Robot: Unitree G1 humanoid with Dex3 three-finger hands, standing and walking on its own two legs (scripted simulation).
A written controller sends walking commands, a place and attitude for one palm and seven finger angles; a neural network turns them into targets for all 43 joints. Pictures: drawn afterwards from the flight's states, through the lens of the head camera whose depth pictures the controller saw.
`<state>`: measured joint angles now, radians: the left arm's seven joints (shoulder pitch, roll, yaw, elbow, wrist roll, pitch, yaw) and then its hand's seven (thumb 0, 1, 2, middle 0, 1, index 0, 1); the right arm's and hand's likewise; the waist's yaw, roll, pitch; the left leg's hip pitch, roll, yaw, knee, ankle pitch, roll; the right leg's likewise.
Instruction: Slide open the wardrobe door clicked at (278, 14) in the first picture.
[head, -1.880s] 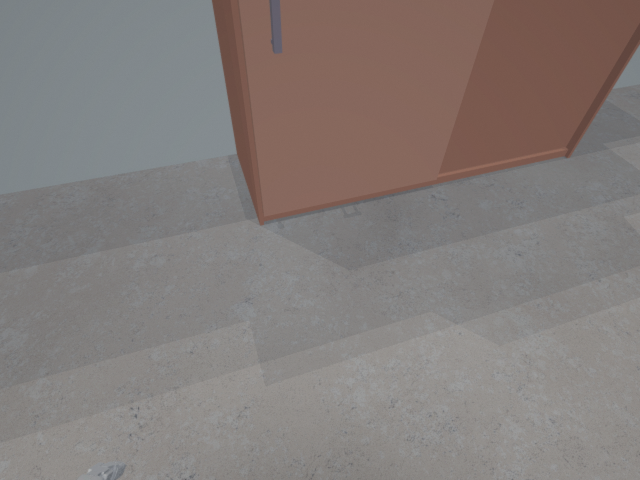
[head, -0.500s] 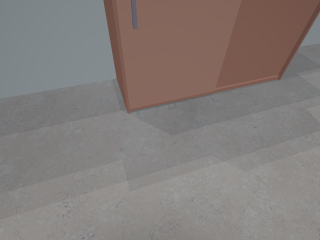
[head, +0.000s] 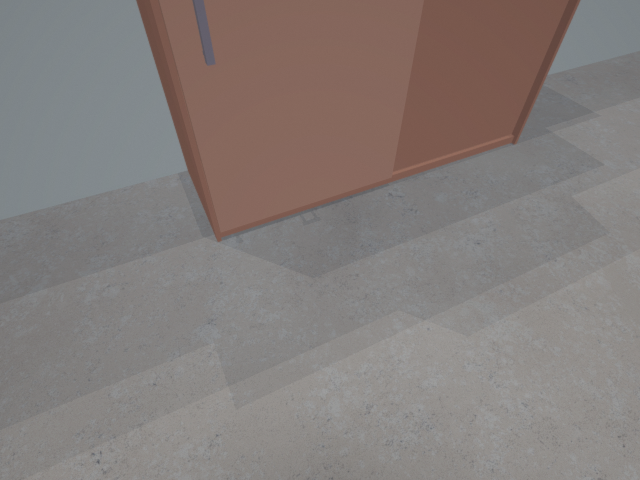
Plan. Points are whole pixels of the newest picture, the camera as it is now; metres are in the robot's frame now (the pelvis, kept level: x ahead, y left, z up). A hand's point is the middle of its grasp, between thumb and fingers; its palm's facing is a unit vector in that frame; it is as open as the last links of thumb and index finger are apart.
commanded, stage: walk to a spot facing it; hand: left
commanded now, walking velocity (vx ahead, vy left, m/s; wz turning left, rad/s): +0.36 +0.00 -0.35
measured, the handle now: (201, 27) +1.15 +0.41 +0.09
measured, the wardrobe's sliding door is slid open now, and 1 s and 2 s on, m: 0.00 0.00 0.00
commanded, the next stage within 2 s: turn to face it in 1.16 s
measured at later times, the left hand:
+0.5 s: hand (172, 459) +0.18 +0.24 -0.18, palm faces -0.08 -0.98 -0.17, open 7.4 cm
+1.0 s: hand (300, 250) +0.59 +0.09 -0.15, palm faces -0.41 -0.89 -0.18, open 7.4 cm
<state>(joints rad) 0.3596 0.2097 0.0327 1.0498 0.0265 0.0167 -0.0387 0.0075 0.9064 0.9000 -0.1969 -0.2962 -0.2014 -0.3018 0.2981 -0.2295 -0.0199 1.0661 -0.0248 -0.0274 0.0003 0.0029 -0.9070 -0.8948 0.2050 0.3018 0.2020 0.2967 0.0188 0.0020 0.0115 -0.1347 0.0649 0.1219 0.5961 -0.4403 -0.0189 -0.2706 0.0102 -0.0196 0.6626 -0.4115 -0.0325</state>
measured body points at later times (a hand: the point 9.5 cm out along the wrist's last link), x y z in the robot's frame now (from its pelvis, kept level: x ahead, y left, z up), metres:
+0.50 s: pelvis +0.19 +0.05 +0.00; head +0.21 +0.08 +0.45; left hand +0.19 +0.29 -0.17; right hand +0.27 -0.19 -0.13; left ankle +0.27 +0.14 -0.72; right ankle +0.06 -0.06 -0.63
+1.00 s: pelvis +0.39 -0.02 +0.00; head +0.42 -0.04 +0.45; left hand +0.61 +0.14 -0.14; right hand +0.23 -0.20 -0.16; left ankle +0.33 +0.14 -0.63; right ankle +0.41 -0.12 -0.72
